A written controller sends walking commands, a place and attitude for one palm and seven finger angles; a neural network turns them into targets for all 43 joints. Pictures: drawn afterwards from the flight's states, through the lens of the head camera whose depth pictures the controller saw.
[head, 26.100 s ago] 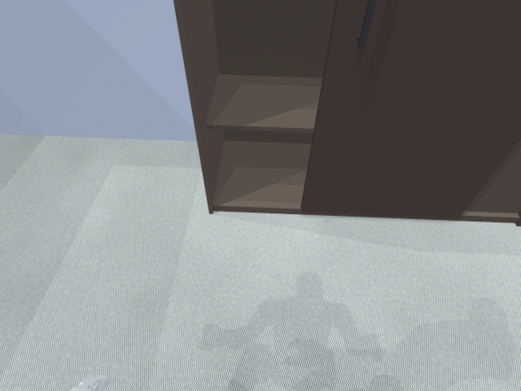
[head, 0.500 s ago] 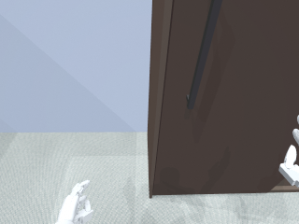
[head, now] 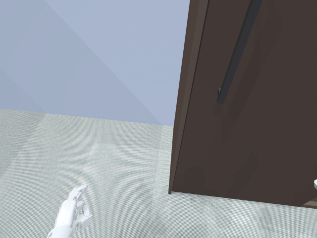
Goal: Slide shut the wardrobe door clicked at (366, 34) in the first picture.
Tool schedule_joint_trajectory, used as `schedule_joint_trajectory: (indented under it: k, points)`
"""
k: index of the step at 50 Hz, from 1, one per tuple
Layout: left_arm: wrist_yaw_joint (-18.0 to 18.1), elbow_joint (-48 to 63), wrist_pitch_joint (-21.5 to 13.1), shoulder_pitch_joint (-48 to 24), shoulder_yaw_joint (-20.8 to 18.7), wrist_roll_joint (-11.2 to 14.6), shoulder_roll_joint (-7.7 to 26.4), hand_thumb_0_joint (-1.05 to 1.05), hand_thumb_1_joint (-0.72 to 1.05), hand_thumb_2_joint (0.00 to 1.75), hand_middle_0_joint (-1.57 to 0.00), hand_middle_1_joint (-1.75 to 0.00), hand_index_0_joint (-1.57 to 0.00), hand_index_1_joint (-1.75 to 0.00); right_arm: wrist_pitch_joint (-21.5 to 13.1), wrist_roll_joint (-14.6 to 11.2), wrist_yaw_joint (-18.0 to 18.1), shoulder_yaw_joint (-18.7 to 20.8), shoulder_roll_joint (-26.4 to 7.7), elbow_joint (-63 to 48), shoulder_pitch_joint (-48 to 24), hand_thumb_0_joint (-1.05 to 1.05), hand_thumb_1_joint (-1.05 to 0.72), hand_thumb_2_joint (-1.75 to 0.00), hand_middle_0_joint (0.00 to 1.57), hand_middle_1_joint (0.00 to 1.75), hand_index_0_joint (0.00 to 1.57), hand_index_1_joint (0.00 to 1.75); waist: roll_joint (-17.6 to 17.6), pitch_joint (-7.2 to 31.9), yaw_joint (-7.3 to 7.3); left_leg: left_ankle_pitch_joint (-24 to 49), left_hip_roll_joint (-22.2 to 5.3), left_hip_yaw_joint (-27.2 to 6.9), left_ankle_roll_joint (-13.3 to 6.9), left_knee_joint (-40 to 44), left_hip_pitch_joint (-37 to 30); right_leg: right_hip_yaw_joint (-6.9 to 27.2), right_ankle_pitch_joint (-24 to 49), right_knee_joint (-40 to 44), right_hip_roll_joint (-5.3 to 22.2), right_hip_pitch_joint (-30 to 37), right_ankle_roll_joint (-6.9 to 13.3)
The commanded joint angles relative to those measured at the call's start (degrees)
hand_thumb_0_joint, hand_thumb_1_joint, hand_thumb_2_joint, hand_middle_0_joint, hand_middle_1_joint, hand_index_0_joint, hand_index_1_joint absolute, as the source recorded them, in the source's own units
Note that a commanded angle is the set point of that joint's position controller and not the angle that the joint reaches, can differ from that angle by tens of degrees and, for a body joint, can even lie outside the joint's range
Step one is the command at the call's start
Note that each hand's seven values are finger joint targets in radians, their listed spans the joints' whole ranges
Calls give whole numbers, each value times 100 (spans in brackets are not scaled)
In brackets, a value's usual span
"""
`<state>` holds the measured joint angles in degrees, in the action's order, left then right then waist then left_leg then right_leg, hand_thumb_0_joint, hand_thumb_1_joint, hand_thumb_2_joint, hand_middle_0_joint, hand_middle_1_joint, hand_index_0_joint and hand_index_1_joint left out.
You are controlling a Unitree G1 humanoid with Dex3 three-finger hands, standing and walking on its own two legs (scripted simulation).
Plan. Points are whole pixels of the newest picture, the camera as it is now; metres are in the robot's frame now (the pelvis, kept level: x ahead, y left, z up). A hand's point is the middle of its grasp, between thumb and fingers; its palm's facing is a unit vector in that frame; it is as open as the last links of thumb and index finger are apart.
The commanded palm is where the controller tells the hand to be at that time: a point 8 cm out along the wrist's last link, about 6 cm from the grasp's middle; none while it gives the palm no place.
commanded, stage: step back with the hand held close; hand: right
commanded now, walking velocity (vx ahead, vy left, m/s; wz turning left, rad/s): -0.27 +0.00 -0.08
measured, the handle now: (237, 47) +0.49 -0.15 +0.26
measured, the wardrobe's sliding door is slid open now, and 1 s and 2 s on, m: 0.00 0.00 0.00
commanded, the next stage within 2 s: stop stepping back and stand still in 0.76 s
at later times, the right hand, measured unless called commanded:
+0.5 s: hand out of the picture +0.09 -0.28 +0.18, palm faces +0.58 +0.69 -0.43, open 7.4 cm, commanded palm +0.02 -0.31 +0.18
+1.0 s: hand out of the picture -0.05 -0.28 +0.18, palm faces +0.57 +0.73 -0.37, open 7.4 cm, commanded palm -0.10 -0.30 +0.18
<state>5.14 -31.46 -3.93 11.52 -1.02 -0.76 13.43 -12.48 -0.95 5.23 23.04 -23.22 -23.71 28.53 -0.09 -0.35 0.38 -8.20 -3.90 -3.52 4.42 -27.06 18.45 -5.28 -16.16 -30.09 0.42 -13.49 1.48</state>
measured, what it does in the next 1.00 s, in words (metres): walks backwards: left foot, then right foot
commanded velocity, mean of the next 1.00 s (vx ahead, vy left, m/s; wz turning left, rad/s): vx -0.23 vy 0.01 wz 0.05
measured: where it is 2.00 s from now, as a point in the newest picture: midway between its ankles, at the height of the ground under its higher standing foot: outside the picture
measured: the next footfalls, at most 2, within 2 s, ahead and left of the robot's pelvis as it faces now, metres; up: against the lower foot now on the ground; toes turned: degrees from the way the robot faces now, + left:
left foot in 0.62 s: +0.01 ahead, +0.14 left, +0.00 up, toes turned -17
right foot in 0.82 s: -0.06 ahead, -0.11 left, +0.00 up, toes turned -12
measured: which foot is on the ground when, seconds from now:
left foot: down 0.00-0.54, up 0.56-0.60, down 0.62-0.82, up 0.84-1.00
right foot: down 0.00-0.68, up 0.70-0.80, down 0.82-1.00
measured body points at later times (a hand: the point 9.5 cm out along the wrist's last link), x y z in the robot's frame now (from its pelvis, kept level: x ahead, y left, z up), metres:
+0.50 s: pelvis -0.09 +0.01 -0.03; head -0.09 +0.00 +0.42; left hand +0.09 +0.24 -0.10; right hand +0.05 -0.31 +0.20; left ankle +0.07 +0.16 -0.73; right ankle +0.00 -0.10 -0.73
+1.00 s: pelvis -0.22 +0.01 -0.01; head -0.23 -0.01 +0.44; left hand -0.01 +0.21 -0.06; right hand -0.09 -0.32 +0.20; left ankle -0.23 +0.14 -0.69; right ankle -0.10 -0.11 -0.73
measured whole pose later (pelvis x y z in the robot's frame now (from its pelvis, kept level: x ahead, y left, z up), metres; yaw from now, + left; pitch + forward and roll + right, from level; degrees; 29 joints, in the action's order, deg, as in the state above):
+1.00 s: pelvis -0.22 +0.01 -0.01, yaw -4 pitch -2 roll +3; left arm 2.3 -33.9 -12.5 11.8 -0.4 -0.6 9.9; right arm -16.1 -1.7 7.6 25.8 -21.2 -26.0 25.9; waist -0.6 0.1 2.9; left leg -28.6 2.8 0.8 1.1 -52.9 21.3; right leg -6.3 -7.6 -33.3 6.1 -25.3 2.3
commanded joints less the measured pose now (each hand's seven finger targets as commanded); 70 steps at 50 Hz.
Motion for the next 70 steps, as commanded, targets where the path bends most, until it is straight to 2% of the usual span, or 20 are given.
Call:
schedule_joint_trajectory:
  k: [1, 10, 16, 23, 27, 29, 32, 34, 38, 39, 41, 45, 50, 51, 53, 54, 60, 62, 64, 70]
  points:
    - [59, 968, -336, -474, -228, 0, 665, 0, 90, 90, -20, -30, -20, -30, -487, -13, 255, 979, -1030, -1257, -204, 0, -90, -90, 20, 30, 20, 30, -358, 784, 137, 1783, 195, 148, -246, -632, -1567, 488, 542, 869, 446, -1408, 152]
    - [80, 892, -622, -223, -243, 38, 775, 0, 90, 90, -20, -30, -20, -30, -735, 161, 345, 884, -979, -1292, -850, 0, -90, -90, 20, 30, 20, 30, -115, 247, 17, -685, 154, -241, -358, -361, -985, 764, -2399, 735, 405, -2526, 345]
    - [58, 888, -864, -132, -259, 37, 791, 0, 90, 90, -20, -30, -20, -30, -941, 292, 419, 1109, -1038, -1374, -832, 0, -90, -90, 20, 30, 20, 30, -904, 449, 58, -71, 516, -57, -283, -1645, -1815, 1194, -3001, 1104, 783, -3500, 582]
    - [-42, 582, -937, -24, -245, -15, 654, 0, 90, 90, -20, -30, -20, -30, -979, 100, 326, 944, -998, -1180, -1030, 0, -90, -90, 20, 30, 20, 30, 413, -24, -76, -1445, -125, -1071, -666, 195, 781, 630, -2006, -362, 50, -1675, 96]
    - [15, 636, -1036, -115, -276, 33, 788, 0, 90, 90, -20, -30, -20, -30, -1086, 182, 363, 1059, -885, -1303, -1066, 0, -90, -90, 20, 30, 20, 30, -1155, 463, 0, -511, 713, 41, -225, -2428, -842, 1786, -3161, 1433, 1299, -3047, 655]
    - [-24, 641, -1125, -155, -358, -5, 704, 0, 90, 90, -20, -30, -20, -30, -1120, 166, 363, 1254, -1049, -1535, -1046, 0, -90, -90, 20, 30, 20, 30, -891, 840, 79, -446, 777, 88, -209, -2779, -1032, 1630, -1743, 1105, 1539, -2711, 759]
    - [-97, 710, -1120, -260, -419, 37, 707, 0, 90, 90, -20, -30, -20, -30, -1095, 134, 271, 1236, -960, -1038, -373, 0, -90, -90, 20, 30, 20, 30, -413, 70, 79, -1198, 385, -1037, -623, -1042, -280, 641, -2749, -5, 871, -3009, 352]
    - [-212, 448, -1114, -221, -263, -39, 322, 0, 90, 90, -20, -30, -20, -30, -1116, 12, 333, 1072, -1273, -1299, -668, 0, -90, -90, 20, 30, 20, 30, 1307, 334, -15, 716, -1204, -2874, -1331, 828, 1483, 136, -812, -2212, -109, -1057, -278]
    - [-170, 366, -906, -249, -245, -56, 369, 0, 90, 90, -20, -30, -20, -30, -829, 31, 294, 1080, -1267, -1457, -874, 0, -90, -90, 20, 30, 20, 30, 1450, 773, -49, 1872, -815, -1772, -1034, 127, 1088, 379, -730, -1292, -80, -259, -194]
    - [-136, 319, -870, -216, -239, -8, 456, 0, 90, 90, -20, -30, -20, -30, -818, 2, 262, 970, -1147, -1449, -954, 0, -90, -90, 20, 30, 20, 30, 712, 696, -140, 1463, -441, -1369, -741, -322, 1322, 271, -137, -222, -56, 159, -158]
    - [-55, 487, -966, -393, -319, -3, 765, 0, 90, 90, -20, -30, -20, -30, -946, 31, 276, 1006, -992, -1625, -1025, 0, -90, -90, 20, 30, 20, 30, -2240, 941, 10, -1331, 806, -51, -146, -2878, 526, 1832, 625, 1432, 2052, -1041, 580]
    - [-200, 399, -1201, -104, -490, 20, 667, 0, 90, 90, -20, -30, -20, -30, -896, -144, 241, 885, -824, -1630, -797, 0, -90, -90, 20, 30, 20, 30, -832, 1026, 70, -1958, 657, -22, -222, -3959, 572, 1493, -934, 1394, 2105, -904, 868]
    - [-164, 598, -1001, -242, -224, -7, 642, 0, 90, 90, -20, -30, -20, -30, -484, -41, 409, 564, -808, -1510, -1003, 0, -90, -90, 20, 30, 20, 30, -1285, 323, 34, -2145, 786, 988, -572, -753, -744, 754, -2719, 1711, 1353, -1462, 24]
    - [-154, 614, -925, -229, -203, -13, 600, 0, 90, 90, -20, -30, -20, -30, -415, -17, 407, 552, -856, -1491, -1057, 0, -90, -90, 20, 30, 20, 30, -813, 275, 26, -2255, 555, 617, -788, 223, -567, 263, -2368, 881, 883, -1242, -165]
    - [-145, 586, -794, -356, -160, -59, 495, 0, 90, 90, -20, -30, -20, -30, -361, -61, 439, 885, -1395, -1630, -1266, 0, -90, -90, 20, 30, 20, 30, 1153, 255, 132, -3274, -1413, -2457, -1791, 1887, 925, 145, -814, -2569, 131, -1100, -349]
    - [-132, 440, -740, -326, -92, -113, 475, 0, 90, 90, -20, -30, -20, -30, -360, -13, 468, 906, -1486, -1585, -1588, 0, -90, -90, 20, 30, 20, 30, 1121, 434, 66, -3214, -1550, -2365, -1812, 1754, 950, 448, -533, -3101, 177, -1259, -357]
    - [86, 254, -805, -96, -44, -11, 521, 0, 90, 90, -20, -30, -20, -30, -199, -19, 534, 570, -904, -912, -718, 0, -90, -90, 20, 30, 20, 30, 305, 337, -140, -2462, -498, -642, -1084, 302, 516, 182, -728, 158, 178, 4, -6]
    - [128, 390, -848, -151, -98, 13, 778, 0, 90, 90, -20, -30, -20, -30, -327, -35, 536, 606, -931, -1197, -901, 0, -90, -90, 20, 30, 20, 30, -1317, 215, -144, -1964, 475, 121, -622, -1496, 1111, 2050, -1541, 1378, 1331, 261, 505]
    - [101, 331, -781, -160, -122, -20, 716, 0, 90, 90, -20, -30, -20, -30, -377, 9, 481, 820, -1167, -1185, -726, 0, -90, -90, 20, 30, 20, 30, -1413, 246, -185, -2292, 592, 540, -491, -2817, 762, 2895, -3284, 2379, 1921, -713, 781]
    - [-29, 461, -624, -225, -187, -85, 721, 0, 90, 90, -20, -30, -20, -30, -193, 127, 457, 739, -1094, -1140, -106, 0, -90, -90, 20, 30, 20, 30, -523, -53, 68, -2302, 327, 517, -875, -135, -1909, 682, -2669, 268, 769, -2864, 123]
